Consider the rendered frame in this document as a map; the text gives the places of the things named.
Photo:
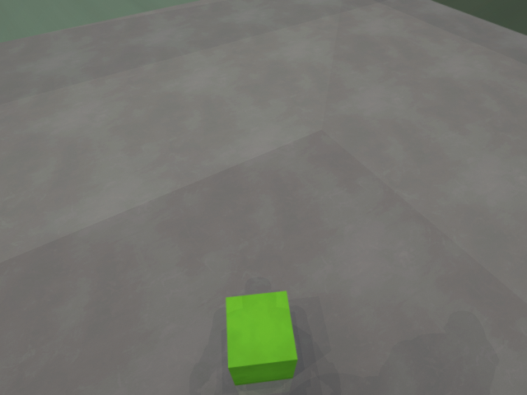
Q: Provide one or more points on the carton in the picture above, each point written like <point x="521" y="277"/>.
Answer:
<point x="260" y="339"/>

